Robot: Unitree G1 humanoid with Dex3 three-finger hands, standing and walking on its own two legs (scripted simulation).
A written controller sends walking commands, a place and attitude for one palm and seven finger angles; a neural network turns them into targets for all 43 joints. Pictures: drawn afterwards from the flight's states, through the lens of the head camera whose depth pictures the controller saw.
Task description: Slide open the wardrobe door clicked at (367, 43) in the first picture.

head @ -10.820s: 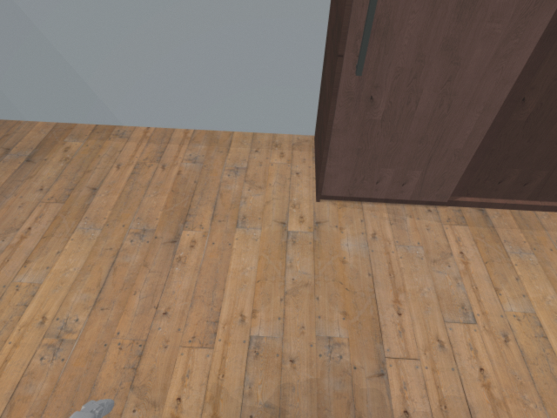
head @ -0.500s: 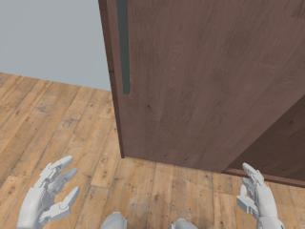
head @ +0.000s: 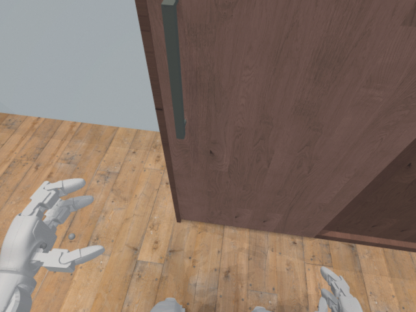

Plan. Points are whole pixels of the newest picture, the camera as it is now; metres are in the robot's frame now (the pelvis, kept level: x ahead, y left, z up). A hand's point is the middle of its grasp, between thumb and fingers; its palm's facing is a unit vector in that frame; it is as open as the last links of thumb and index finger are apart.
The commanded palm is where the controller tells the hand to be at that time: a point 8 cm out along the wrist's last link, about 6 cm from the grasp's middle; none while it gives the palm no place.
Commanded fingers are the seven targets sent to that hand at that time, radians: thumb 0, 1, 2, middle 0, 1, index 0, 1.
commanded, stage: raise the hand with hooked fingers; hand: left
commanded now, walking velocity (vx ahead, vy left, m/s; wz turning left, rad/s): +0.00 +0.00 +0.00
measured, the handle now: (178, 79) +0.55 +0.10 +0.14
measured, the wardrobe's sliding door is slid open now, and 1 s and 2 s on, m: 0.00 0.00 0.00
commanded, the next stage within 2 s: move the hooked fingers beside the handle in 1.14 s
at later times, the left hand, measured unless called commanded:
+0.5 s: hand (53, 198) +0.27 +0.26 +0.11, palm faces -0.03 -1.00 -0.06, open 13.9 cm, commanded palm +0.24 +0.32 +0.13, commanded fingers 0.00 -0.50 0.30 -0.30 -1.20 -0.30 -1.20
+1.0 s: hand (57, 181) +0.29 +0.26 +0.13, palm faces -0.02 -1.00 -0.04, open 14.0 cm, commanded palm +0.26 +0.30 +0.14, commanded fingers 0.00 -0.50 0.30 -0.30 -1.20 -0.30 -1.20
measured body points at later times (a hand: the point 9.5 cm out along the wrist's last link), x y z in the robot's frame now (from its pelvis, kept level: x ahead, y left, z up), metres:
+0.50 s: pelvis +0.01 +0.00 +0.02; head +0.04 +0.01 +0.47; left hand +0.26 +0.32 +0.12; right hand +0.20 -0.23 -0.04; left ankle +0.02 +0.12 -0.69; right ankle +0.01 -0.14 -0.69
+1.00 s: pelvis +0.01 -0.01 +0.03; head +0.03 -0.01 +0.48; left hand +0.28 +0.31 +0.14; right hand +0.17 -0.27 -0.04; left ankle +0.02 +0.12 -0.69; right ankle +0.01 -0.14 -0.69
